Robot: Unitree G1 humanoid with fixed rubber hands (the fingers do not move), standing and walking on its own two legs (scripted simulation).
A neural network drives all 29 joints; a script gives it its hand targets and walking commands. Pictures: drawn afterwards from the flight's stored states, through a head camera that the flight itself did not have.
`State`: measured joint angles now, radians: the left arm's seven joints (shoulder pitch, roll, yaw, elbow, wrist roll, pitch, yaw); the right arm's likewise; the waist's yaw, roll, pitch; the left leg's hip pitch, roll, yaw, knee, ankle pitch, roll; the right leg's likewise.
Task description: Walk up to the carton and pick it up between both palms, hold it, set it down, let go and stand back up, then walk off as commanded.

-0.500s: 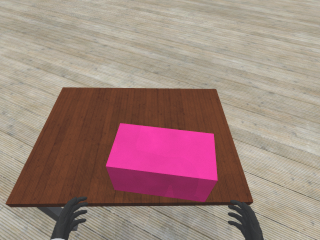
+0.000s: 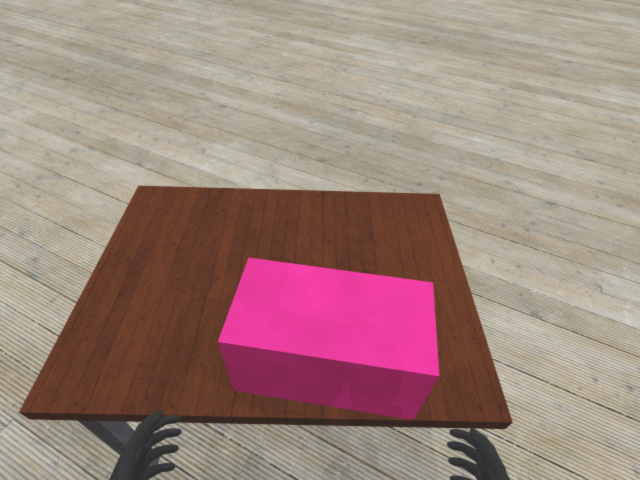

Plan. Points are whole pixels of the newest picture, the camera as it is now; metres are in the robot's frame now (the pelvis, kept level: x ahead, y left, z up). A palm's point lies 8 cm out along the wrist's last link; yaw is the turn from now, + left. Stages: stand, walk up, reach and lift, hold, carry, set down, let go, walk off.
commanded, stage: let go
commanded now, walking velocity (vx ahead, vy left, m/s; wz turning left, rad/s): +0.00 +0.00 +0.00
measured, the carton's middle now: (330, 338) +0.39 +0.01 -0.13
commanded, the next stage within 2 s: stand in 0.38 s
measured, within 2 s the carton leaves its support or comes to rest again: neither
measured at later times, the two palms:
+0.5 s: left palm out of the picture +0.13 +0.25 -0.10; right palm out of the picture +0.13 -0.23 -0.10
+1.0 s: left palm out of the picture -0.01 +0.31 -0.11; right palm out of the picture -0.02 -0.29 -0.12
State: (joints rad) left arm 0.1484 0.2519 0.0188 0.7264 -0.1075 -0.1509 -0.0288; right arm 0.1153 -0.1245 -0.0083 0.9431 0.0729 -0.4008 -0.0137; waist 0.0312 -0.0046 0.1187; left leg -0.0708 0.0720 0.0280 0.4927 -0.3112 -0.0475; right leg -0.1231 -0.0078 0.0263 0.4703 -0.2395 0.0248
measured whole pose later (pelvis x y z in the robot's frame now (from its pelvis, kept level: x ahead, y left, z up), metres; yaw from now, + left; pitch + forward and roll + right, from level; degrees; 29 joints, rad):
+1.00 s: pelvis -0.05 +0.01 +0.00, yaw +1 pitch -3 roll +1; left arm 0.22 0.35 0.00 1.04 0.03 -0.02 -0.01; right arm 0.26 -0.36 -0.03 1.05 -0.04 0.00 0.02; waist 0.00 0.01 0.01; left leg -0.20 0.01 0.03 0.44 -0.19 -0.01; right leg -0.25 -0.06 0.03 0.43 -0.15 0.04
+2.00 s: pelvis -0.03 +0.01 -0.01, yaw +0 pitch -2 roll +0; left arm 0.11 0.34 0.04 0.99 0.00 0.03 -0.01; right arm 0.10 -0.38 -0.06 0.96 0.01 0.03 0.00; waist -0.01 0.02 0.15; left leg -0.25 0.04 0.03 0.59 -0.31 -0.02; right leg -0.31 -0.04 0.04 0.57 -0.24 0.04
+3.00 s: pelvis -0.19 +0.03 -0.01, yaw -2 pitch -3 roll -2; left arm 0.21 0.43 0.10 0.78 0.01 0.09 0.03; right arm 0.19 -0.35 -0.05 0.71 -0.01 0.03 -0.03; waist 0.01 -0.08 0.22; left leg -0.30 -0.01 -0.05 0.68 -0.33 0.03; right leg -0.42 0.16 0.21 1.23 -0.53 -0.01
